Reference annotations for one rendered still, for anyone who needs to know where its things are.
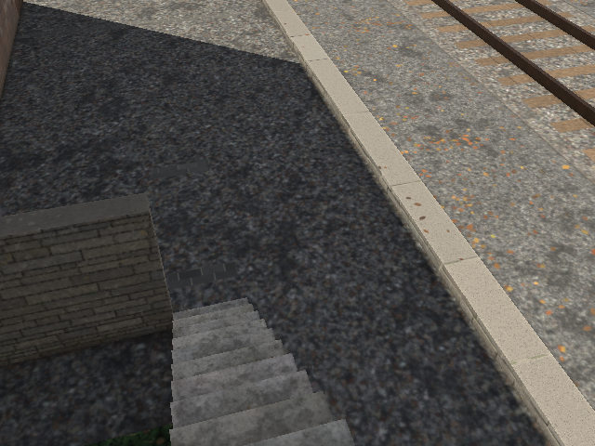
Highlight stairs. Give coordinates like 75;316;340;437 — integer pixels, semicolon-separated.
169;297;355;446

